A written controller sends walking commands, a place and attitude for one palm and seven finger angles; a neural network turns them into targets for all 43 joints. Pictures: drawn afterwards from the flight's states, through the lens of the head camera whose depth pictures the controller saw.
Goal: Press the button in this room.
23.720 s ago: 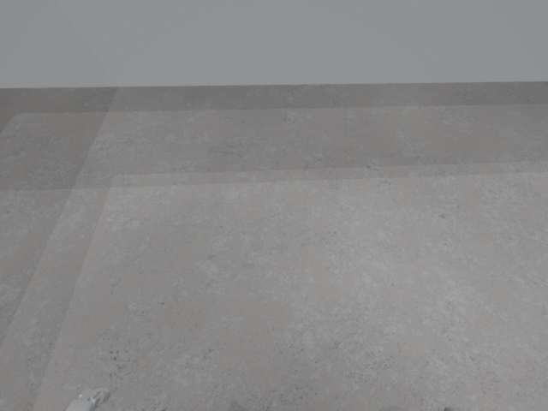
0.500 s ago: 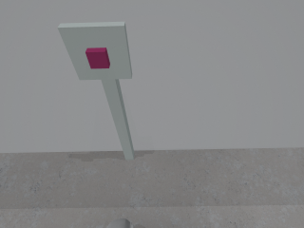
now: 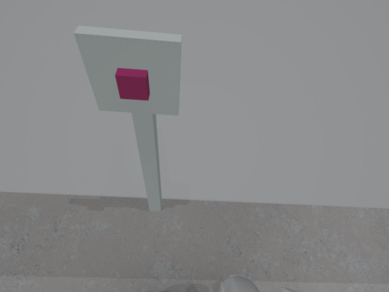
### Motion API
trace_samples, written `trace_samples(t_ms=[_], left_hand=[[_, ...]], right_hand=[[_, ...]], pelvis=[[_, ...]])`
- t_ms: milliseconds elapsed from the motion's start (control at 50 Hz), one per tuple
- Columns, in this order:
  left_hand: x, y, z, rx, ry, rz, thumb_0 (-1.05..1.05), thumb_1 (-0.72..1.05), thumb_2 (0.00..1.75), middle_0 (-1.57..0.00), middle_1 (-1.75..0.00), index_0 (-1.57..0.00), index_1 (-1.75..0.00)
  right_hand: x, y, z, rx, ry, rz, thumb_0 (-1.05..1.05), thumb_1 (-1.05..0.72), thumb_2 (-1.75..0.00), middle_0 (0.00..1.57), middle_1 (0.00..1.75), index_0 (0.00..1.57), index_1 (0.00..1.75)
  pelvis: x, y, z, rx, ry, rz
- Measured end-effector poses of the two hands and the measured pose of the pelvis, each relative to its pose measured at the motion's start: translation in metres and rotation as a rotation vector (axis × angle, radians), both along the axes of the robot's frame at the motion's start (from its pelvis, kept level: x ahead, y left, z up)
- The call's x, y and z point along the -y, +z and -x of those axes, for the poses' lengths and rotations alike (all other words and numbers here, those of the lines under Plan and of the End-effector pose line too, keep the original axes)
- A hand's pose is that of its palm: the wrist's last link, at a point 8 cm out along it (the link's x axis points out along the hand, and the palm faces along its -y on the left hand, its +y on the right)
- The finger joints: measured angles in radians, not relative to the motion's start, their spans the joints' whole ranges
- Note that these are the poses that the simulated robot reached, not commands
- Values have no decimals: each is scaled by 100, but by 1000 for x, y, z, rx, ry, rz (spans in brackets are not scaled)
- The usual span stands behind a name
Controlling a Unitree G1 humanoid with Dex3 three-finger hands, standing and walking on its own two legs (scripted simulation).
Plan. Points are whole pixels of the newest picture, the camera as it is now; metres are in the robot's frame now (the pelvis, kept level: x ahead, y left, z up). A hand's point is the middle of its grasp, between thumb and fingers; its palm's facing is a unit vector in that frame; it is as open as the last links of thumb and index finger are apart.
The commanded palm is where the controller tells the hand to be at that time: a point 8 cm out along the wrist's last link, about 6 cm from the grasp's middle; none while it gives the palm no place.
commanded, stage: come to a stop and stand still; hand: left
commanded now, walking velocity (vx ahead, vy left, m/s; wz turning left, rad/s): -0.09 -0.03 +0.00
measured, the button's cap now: (133, 83) +0.52 +0.19 +0.11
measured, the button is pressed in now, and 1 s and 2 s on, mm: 0 0 0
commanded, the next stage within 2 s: look again from close up in 1.34 s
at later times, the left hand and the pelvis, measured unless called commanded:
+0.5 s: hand out of the picture +0.00 +0.11 -0.15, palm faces +0.07 -0.96 -0.28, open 7.3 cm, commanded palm none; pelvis -0.03 -0.08 +0.00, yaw +1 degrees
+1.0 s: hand out of the picture -0.04 +0.20 -0.18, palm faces +0.05 -0.98 -0.18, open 7.4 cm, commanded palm none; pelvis -0.04 +0.02 +0.00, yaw +1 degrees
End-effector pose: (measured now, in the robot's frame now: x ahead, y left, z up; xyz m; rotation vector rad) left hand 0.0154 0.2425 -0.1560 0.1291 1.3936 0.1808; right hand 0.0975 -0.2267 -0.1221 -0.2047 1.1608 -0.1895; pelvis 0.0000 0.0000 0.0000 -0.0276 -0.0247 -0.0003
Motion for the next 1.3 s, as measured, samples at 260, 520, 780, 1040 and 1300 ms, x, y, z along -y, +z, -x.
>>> trace_samples(t_ms=[260,520,780,1040,1300], left_hand=[[54,22,-35,170,-86,-119,0,91,90,-20,-30,-19,-30],[83,41,30,78,5,-91,1,92,89,-21,-30,-20,-30],[25,-5,97,-65,71,11,1,91,90,-21,-30,-20,-30],[-11,2,49,-10,-10,12,1,91,90,-20,-30,-20,-30],[-12,12,18,47,-41,-22,0,92,90,-20,-30,-20,-30]], right_hand=[[81,-51,69,-129,-69,-88,0,-91,-90,20,30,20,30],[94,-35,125,-296,-20,-109,0,-91,-90,20,30,20,30],[33,-13,88,-131,37,4,0,-91,-90,19,30,20,30],[-24,-17,102,-152,-17,-28,0,-94,-90,20,30,21,30],[-50,-29,158,-304,-68,-113,0,-91,-90,20,30,20,30]], pelvis=[[64,-19,16,7,-8,-54],[76,4,30,-32,23,-81],[15,-8,47,-21,26,-27],[-25,-2,35,-25,13,-39],[-28,-1,30,-8,18,-29]])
